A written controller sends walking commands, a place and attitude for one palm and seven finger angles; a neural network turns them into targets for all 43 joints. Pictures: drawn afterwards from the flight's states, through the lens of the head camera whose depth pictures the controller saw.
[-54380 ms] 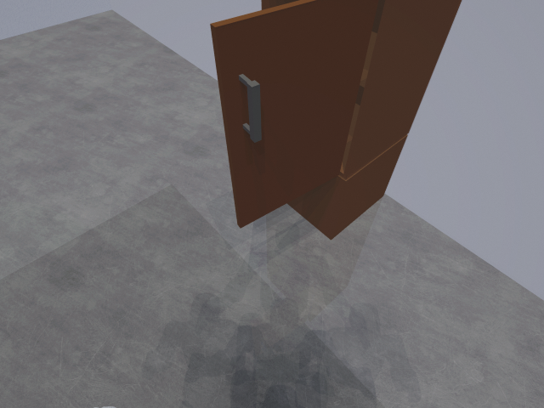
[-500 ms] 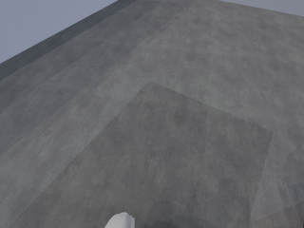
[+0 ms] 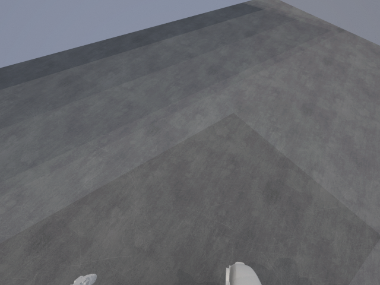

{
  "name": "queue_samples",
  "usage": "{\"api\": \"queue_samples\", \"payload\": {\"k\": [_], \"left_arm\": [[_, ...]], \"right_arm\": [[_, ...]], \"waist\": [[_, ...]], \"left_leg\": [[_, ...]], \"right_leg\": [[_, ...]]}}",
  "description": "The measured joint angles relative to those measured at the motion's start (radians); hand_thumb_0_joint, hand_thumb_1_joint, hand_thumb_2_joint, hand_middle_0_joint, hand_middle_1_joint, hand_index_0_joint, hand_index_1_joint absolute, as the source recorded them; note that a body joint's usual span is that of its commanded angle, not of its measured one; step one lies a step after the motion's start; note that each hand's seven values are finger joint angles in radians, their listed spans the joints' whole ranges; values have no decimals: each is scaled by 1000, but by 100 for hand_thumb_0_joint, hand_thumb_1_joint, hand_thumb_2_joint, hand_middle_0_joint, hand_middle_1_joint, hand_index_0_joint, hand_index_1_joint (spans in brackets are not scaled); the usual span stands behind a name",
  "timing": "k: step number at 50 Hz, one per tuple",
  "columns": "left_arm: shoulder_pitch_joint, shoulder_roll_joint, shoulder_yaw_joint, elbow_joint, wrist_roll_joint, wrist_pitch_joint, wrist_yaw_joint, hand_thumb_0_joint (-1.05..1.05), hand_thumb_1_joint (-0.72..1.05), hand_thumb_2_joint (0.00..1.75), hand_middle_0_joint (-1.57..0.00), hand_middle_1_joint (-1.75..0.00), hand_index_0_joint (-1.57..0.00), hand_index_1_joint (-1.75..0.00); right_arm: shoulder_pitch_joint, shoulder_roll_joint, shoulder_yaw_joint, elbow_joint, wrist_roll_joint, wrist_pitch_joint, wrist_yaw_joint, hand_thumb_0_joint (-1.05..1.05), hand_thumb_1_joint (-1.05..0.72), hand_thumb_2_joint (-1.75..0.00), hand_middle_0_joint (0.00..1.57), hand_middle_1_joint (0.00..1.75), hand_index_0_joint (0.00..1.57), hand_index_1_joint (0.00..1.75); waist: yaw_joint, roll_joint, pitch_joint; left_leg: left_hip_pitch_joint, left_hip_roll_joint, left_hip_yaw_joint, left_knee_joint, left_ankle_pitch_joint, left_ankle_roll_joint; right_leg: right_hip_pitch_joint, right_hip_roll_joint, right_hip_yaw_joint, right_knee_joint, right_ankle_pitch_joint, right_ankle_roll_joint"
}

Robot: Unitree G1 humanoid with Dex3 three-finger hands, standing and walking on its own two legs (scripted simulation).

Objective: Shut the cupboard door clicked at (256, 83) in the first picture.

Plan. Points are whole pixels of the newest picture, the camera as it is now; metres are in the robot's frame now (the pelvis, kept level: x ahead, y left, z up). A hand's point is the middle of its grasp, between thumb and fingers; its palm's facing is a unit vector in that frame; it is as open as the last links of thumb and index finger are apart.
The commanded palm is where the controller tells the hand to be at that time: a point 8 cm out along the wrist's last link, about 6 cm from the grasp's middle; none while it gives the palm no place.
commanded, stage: turn to face it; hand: left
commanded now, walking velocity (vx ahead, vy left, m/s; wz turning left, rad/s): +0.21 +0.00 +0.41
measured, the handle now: out of the picture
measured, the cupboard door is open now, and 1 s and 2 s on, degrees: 28 28 28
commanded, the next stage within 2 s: none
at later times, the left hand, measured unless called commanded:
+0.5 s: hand (137, 250) +0.22 +0.14 -0.18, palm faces -0.08 -0.98 -0.21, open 7.3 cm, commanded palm none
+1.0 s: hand (142, 187) +0.39 +0.15 -0.16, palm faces -0.39 -0.89 -0.25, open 7.4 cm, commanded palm none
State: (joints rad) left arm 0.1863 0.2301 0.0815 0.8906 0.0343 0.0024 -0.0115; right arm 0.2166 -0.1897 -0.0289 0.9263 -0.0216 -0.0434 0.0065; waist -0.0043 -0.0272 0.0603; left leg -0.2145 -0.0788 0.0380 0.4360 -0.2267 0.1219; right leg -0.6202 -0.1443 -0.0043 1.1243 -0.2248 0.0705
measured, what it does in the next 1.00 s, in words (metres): walks ahead, turning right: right foot, then left foot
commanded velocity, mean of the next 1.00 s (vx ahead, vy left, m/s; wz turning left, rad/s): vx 0.00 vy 0.00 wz -0.59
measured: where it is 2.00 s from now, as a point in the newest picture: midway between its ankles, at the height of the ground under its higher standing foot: (183, 282)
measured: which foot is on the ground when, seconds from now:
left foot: down 0.00-0.30, up 0.32-0.64, down 0.66-1.00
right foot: up 0.00-0.28, down 0.30-0.66, up 0.68-1.00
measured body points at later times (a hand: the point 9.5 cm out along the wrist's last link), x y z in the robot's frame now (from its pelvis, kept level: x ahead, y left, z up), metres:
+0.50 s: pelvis +0.16 -0.04 -0.01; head +0.21 -0.03 +0.44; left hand +0.23 +0.19 -0.16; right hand +0.16 -0.27 -0.16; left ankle +0.14 +0.09 -0.68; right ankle +0.20 -0.14 -0.74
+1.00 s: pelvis +0.20 +0.00 +0.00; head +0.24 -0.01 +0.45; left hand +0.41 +0.20 -0.14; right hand +0.16 -0.26 -0.14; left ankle +0.22 +0.11 -0.74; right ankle +0.14 -0.12 -0.70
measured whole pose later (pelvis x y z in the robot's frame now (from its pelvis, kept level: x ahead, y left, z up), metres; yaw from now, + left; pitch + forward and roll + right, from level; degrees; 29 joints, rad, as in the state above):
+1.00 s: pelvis +0.20 +0.00 +0.00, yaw -26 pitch +0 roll -2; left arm 0.16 0.27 0.10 0.88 0.02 0.08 -0.03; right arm 0.20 -0.20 -0.04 0.90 -0.03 0.01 -0.02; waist -0.01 0.01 0.07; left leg -0.18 0.14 0.21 0.52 -0.33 -0.01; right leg -0.38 -0.03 -0.06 0.81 -0.41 0.03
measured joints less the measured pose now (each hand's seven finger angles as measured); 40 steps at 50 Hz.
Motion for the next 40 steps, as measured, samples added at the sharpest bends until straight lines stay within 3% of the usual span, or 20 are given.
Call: {"api": "queue_samples", "payload": {"k": [6,13,16,19,22,27,33,36,40], "left_arm": [[-58,-14,-14,-12,-6,4,4,1,91,89,-20,-30,-19,-30],[-37,-55,-42,28,-14,7,13,1,91,89,-20,-30,-19,-30],[-7,-75,-44,39,-9,-5,10,1,91,89,-20,-30,-19,-30],[10,-88,-47,50,-14,-15,18,1,91,89,-20,-30,-20,-30],[27,-77,-29,58,-17,3,38,0,93,89,-20,-30,-20,-30],[51,-51,-14,73,-8,27,32,0,93,89,-20,-30,-20,-30],[65,-30,2,65,-12,49,16,1,91,89,-20,-30,-20,-30],[47,-6,11,62,-18,67,8,1,91,89,-20,-30,-20,-30],[26,24,23,36,-14,71,-8,1,91,89,-20,-30,-19,-30]], "right_arm": [[92,42,4,54,1,0,-10,1,-90,-90,20,30,20,30],[152,54,3,120,-7,7,-35,1,-90,-90,20,30,20,30],[157,46,-3,143,4,22,-40,1,-90,-90,20,30,20,30],[104,40,-11,139,15,46,-43,1,-91,-90,20,30,20,30],[51,39,-13,109,15,62,-38,1,-91,-90,20,30,20,30],[-24,25,-18,41,6,71,-29,1,-91,-90,20,30,20,30],[-72,11,-16,-10,11,48,-31,1,-91,-90,20,30,20,30],[-74,22,-6,-22,-4,40,-34,0,-91,-90,20,30,20,30],[-53,29,8,-32,-13,45,-36,0,-90,-90,20,30,20,30]], "waist": [[-25,-4,-28],[-33,10,-13],[-22,39,3],[-18,51,46],[-9,33,58],[3,15,39],[24,0,2],[28,-20,0],[29,-8,-8]], "left_leg": [[123,-7,-43,-99,-18,-10],[226,1,-3,-49,-153,-34],[180,34,29,144,-258,-57],[-8,41,-3,556,-333,-108],[-157,67,-21,695,-298,-134],[-236,118,-47,509,-212,-158],[-114,115,-56,150,-83,-157],[-87,117,-11,150,-68,-123],[-23,152,32,78,-58,-112]], "right_leg": [[-3,28,-4,-181,94,4],[163,104,-41,-462,100,-72],[244,150,-49,-528,41,-99],[257,177,-40,-527,7,-108],[285,188,-21,-601,44,-117],[287,194,25,-655,68,-103],[247,206,102,-578,24,-62],[184,201,83,-360,-193,-59],[121,179,3,-90,-242,-35]]}}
